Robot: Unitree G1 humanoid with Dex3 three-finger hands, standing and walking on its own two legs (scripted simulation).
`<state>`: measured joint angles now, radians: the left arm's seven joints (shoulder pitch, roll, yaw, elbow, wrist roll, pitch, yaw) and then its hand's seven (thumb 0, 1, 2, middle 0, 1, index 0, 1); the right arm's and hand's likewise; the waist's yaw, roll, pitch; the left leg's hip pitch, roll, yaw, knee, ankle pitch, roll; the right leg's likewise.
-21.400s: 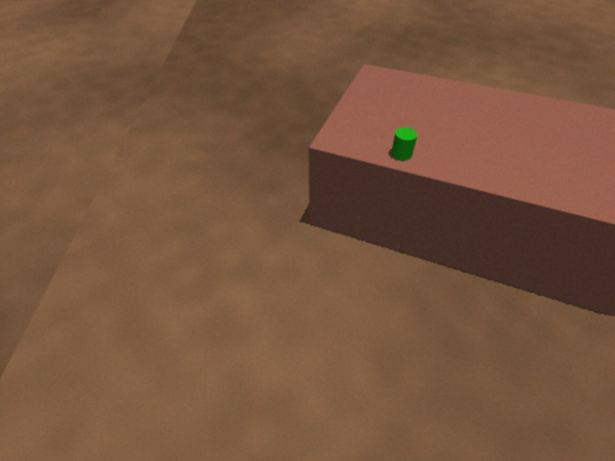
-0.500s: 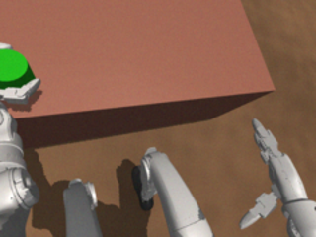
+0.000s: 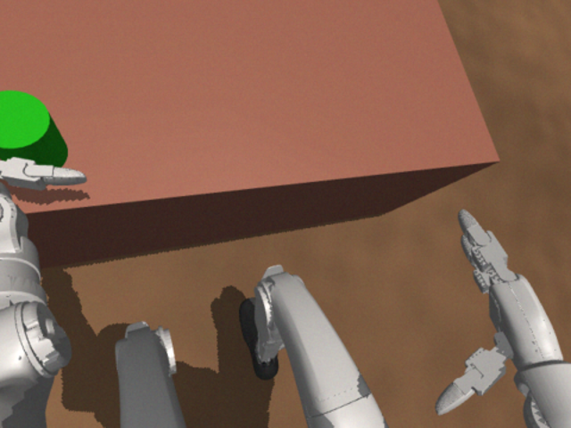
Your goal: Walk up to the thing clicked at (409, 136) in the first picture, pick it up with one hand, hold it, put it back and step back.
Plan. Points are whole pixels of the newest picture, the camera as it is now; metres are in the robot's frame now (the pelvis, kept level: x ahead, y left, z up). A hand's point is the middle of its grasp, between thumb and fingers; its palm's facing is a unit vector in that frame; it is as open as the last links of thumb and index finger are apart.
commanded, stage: withdraw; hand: left
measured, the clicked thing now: (25, 137) +0.54 +0.19 -0.08
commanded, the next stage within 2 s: rise in 0.28 s
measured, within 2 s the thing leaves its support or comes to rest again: neither
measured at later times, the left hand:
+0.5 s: hand out of the picture +0.53 +0.28 +0.06, palm faces +0.25 -0.95 -0.18, open 17.6 cm
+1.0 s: hand out of the picture +0.43 +0.29 +0.12, palm faces +0.22 -0.92 -0.33, open 17.6 cm
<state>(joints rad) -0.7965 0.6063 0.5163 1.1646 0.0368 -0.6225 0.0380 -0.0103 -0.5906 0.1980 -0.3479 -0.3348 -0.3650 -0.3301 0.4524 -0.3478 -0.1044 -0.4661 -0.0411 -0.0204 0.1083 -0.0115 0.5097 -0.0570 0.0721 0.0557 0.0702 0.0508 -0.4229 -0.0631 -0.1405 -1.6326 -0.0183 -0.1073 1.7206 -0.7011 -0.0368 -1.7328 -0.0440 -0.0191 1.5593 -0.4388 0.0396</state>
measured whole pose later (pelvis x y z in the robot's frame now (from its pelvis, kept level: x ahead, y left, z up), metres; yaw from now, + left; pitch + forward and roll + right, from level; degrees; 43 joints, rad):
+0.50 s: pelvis +0.02 +0.01 +0.07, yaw -1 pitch +28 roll -3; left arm -0.78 0.71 0.52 1.13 0.04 -0.29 -0.06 -0.01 -0.60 0.07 -0.06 -0.08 -0.06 -0.08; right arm 0.48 -0.33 -0.06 -0.35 0.01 0.05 0.06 -0.01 0.51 -0.06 0.07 0.05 0.07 0.05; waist -0.29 -0.02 -0.14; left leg -1.31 0.00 -0.07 1.46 -0.65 -0.01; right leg -1.40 -0.03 0.00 1.31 -0.40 0.05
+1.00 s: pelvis +0.06 +0.01 +0.16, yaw +0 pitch +17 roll -2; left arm -0.35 0.46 0.30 0.85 0.02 0.01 0.03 -0.01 -0.56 0.04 -0.05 -0.05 -0.05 -0.06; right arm 0.43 -0.24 0.05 -0.02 0.06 0.12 0.03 0.00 -0.54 -0.71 0.18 0.25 0.18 0.25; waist -0.09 0.00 -0.17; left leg -0.78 0.02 -0.04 1.03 -0.56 -0.01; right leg -0.89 -0.03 0.01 0.94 -0.34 0.05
